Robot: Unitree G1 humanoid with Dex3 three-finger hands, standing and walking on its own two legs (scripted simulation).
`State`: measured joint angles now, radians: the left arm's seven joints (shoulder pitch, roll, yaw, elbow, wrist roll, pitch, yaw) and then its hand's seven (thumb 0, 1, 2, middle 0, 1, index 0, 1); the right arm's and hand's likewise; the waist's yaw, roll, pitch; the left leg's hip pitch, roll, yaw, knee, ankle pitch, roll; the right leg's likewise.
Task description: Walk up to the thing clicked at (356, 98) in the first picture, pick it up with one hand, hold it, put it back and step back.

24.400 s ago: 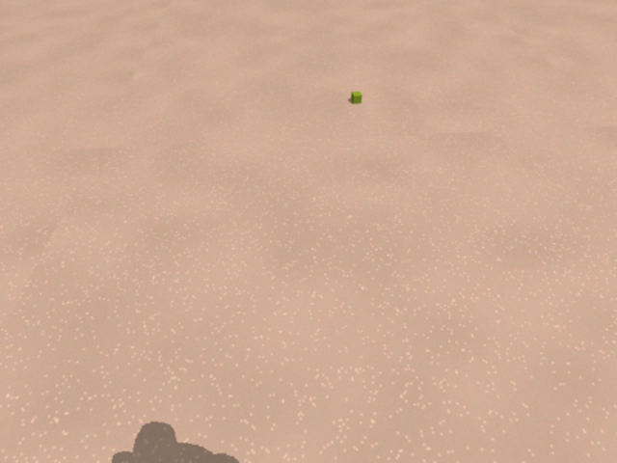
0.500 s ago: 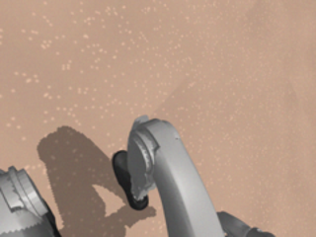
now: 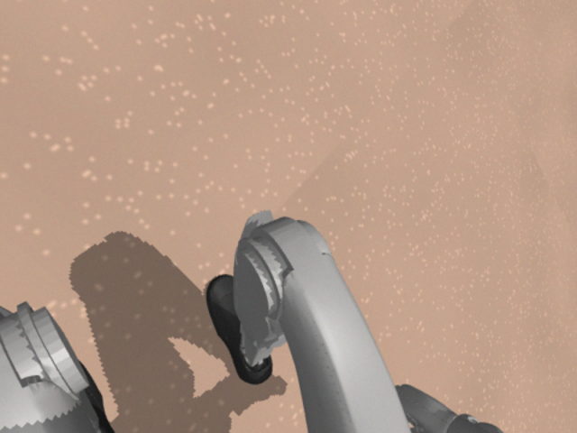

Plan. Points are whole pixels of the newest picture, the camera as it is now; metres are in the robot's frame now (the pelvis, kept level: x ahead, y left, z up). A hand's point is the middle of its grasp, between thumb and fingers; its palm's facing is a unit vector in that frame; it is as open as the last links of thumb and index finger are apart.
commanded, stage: close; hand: left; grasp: from above
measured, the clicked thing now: out of the picture +0.39 +0.42 -0.29
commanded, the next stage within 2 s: go down in 1.84 s
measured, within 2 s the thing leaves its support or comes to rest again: neither
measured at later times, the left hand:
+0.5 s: hand out of the picture +0.37 +0.39 -0.27, palm faces +0.06 -0.49 -0.87, open 11.3 cm
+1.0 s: hand out of the picture +0.37 +0.39 -0.27, palm faces +0.04 -0.48 -0.87, open 11.8 cm
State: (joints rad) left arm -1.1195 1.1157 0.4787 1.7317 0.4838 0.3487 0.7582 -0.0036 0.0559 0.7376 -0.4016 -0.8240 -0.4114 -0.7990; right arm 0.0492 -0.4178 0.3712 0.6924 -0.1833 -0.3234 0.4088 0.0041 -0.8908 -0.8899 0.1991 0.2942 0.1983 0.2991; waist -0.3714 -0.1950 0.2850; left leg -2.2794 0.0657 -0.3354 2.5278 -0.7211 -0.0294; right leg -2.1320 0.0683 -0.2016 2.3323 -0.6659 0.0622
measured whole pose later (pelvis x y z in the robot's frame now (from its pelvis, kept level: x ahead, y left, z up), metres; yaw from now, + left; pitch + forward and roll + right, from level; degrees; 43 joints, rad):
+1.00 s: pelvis +0.00 +0.00 +0.00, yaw +0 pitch +24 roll -15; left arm -1.12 1.11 0.46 1.74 0.50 0.34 0.74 0.00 -0.12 0.83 -0.25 -0.94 -0.26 -0.91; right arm 0.06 -0.41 0.37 0.71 -0.19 -0.35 0.41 0.00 -0.89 -0.89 0.20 0.29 0.20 0.30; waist -0.37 -0.19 0.28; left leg -2.28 0.06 -0.33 2.53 -0.72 -0.03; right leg -2.13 0.06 -0.20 2.33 -0.67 0.06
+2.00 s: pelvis +0.00 +0.00 +0.00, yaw +0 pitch +24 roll -16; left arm -1.14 1.11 0.44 1.75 0.53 0.34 0.74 0.00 -0.27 0.91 -0.12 -1.03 -0.14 -1.00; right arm 0.07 -0.42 0.37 0.71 -0.19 -0.37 0.41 0.00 -0.88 -0.89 0.20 0.29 0.20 0.30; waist -0.38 -0.19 0.29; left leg -2.27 0.06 -0.33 2.53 -0.72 -0.02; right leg -2.12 0.06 -0.20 2.33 -0.67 0.06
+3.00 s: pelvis +0.00 +0.00 +0.00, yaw +0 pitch +24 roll -15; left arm -1.14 1.10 0.48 1.74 0.47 0.36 0.79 0.00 0.15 0.67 -0.46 -0.76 -0.47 -0.73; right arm 0.07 -0.43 0.36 0.71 -0.19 -0.37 0.41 0.00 -0.88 -0.89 0.20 0.29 0.20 0.30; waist -0.39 -0.19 0.30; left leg -2.26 0.07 -0.33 2.53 -0.73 -0.03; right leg -2.12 0.06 -0.20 2.34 -0.67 0.06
